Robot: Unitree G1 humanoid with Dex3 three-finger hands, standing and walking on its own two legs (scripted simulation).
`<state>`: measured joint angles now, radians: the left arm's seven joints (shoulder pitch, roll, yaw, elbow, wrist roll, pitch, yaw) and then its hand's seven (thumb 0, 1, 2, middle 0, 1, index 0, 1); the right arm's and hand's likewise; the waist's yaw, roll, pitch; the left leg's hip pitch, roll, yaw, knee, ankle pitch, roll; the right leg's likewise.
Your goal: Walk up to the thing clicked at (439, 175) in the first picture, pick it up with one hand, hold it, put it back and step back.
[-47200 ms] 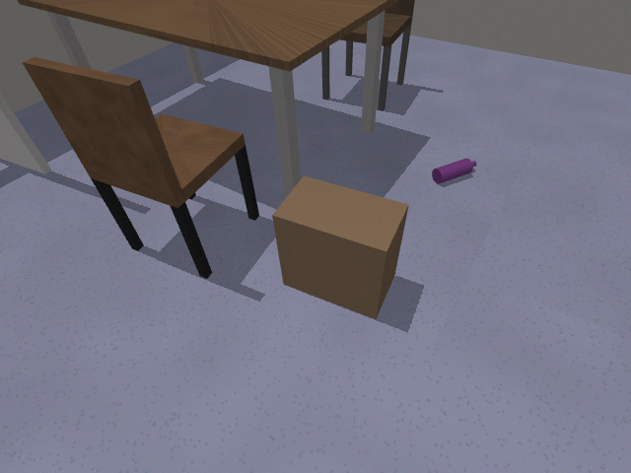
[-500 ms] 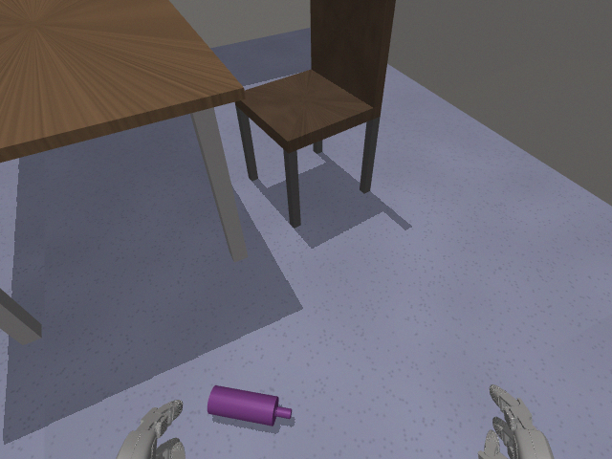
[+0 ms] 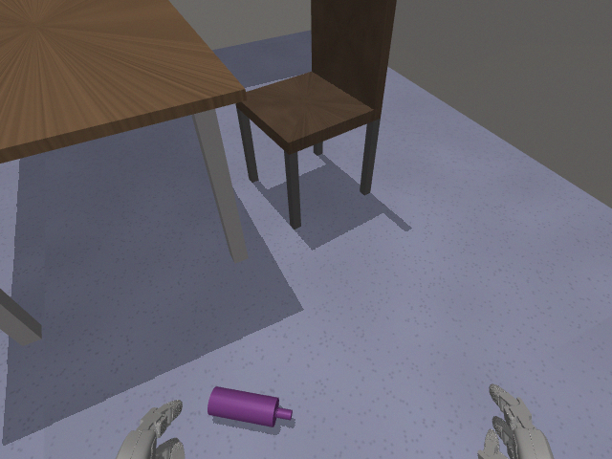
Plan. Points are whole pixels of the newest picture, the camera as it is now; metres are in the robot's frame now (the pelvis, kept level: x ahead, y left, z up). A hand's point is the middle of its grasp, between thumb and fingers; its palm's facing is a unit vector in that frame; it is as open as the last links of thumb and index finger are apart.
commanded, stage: home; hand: left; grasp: from above
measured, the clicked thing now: (251, 407) +0.43 +0.20 -0.67
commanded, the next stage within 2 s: stand in 0.60 s
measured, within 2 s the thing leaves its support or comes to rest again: neither
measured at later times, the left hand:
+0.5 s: hand out of the picture +0.16 +0.18 -0.05, palm faces +0.04 -0.98 -0.20, open 7.4 cm
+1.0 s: hand out of the picture +0.11 +0.23 -0.10, palm faces +0.01 -0.94 -0.33, open 7.4 cm
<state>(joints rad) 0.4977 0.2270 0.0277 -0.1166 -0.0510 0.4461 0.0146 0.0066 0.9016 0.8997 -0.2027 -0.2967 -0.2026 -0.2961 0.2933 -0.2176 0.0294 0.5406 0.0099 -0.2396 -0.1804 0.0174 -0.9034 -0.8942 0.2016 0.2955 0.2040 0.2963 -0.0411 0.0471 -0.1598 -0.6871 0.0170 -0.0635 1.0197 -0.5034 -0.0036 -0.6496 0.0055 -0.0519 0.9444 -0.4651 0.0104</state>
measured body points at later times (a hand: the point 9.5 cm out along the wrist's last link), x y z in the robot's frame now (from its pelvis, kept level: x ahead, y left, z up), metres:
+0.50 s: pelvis +0.00 +0.00 +0.00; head +0.02 +0.00 +0.45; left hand +0.16 +0.23 -0.03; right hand +0.16 -0.25 -0.07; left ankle +0.00 +0.12 -0.68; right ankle +0.00 -0.13 -0.68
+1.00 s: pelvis -0.01 +0.00 +0.03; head +0.01 +0.01 +0.48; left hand +0.11 +0.28 -0.08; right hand +0.10 -0.28 -0.08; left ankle +0.00 +0.12 -0.68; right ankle +0.00 -0.13 -0.68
